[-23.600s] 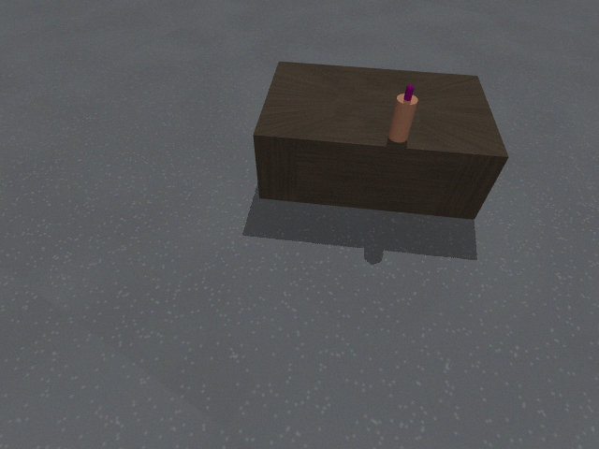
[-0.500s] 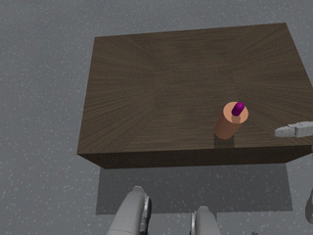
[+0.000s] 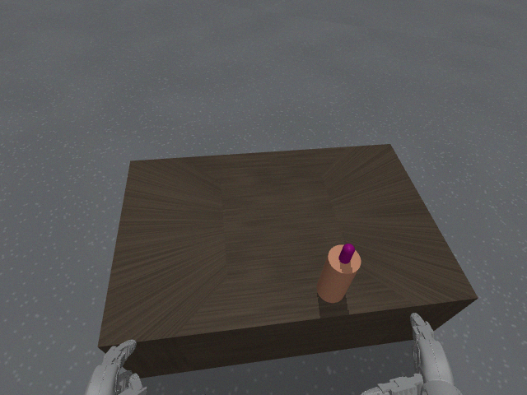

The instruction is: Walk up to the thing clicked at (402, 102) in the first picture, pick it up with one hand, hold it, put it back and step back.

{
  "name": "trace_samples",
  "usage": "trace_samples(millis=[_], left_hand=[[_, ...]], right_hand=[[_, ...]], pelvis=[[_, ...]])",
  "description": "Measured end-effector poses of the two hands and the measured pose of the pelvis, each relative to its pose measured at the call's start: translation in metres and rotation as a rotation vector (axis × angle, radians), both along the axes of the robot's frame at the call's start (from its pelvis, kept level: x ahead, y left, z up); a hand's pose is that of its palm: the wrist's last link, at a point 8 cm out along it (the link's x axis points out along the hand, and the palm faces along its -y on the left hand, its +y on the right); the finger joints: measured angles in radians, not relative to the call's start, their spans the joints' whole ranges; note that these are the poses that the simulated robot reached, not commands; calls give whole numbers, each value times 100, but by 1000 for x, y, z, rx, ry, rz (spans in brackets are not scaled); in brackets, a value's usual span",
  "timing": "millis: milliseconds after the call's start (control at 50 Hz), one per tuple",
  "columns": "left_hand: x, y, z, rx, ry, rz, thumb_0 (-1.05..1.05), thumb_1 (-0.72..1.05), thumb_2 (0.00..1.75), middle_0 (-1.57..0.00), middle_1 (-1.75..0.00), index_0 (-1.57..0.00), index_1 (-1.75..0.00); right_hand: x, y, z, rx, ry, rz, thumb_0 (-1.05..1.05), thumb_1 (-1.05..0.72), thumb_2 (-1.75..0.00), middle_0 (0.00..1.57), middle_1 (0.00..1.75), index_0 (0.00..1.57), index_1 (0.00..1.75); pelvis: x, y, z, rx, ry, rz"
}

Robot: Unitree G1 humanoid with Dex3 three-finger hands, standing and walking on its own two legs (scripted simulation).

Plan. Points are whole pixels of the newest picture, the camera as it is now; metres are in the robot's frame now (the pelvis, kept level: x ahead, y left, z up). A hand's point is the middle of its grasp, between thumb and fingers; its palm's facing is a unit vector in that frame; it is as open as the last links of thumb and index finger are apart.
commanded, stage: home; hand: right
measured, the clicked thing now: (339, 270) +0.46 -0.18 -0.26
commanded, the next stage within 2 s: none
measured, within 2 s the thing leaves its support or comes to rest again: neither
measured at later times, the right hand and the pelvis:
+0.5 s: hand out of the picture +0.15 -0.18 -0.07, palm faces +0.13 +0.96 -0.26, open 17.5 cm; pelvis -0.02 +0.00 -0.01, yaw +0 degrees
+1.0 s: hand out of the picture +0.14 -0.20 -0.07, palm faces +0.13 +0.96 -0.26, open 17.5 cm; pelvis -0.02 -0.01 -0.01, yaw +0 degrees
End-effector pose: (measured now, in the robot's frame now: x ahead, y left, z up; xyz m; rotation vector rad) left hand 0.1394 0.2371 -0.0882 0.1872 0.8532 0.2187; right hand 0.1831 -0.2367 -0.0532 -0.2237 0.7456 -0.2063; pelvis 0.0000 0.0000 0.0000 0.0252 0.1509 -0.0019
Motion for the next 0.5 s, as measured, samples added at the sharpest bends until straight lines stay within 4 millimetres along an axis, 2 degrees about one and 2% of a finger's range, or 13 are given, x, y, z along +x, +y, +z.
trace_samples(millis=[120, 220, 320, 500], left_hand=[[29, -8, 16, 15, -106, -51, 1, 90, 90, -21, -30, -21, -30], [37, -10, 25, 41, -163, -81, 1, 90, 90, -21, -30, -21, -30], [29, -9, 23, 52, -179, -78, 1, 90, 90, -21, -30, -21, -30], [-2, -8, 13, 53, -132, -42, 1, 90, 90, -21, -30, -21, -30]], right_hand=[[-45, 18, 3, 52, 20, -29, -1, 51, -7, 6, 5, 6, 6], [-60, 13, 6, 35, 16, -50, -1, 53, -5, 6, 5, 6, 6], [-55, 9, 11, 7, -3, -43, -1, 54, -5, 5, 5, 6, 5], [-53, 12, 9, 17, -4, -22, -1, 54, -5, 5, 5, 6, 5]], pelvis=[[-3, 5, 0, -3, -27, -9], [-9, 7, -1, -3, -36, -21], [-13, 5, -3, -3, -35, -19], [-15, 0, -6, -1, -31, -8]])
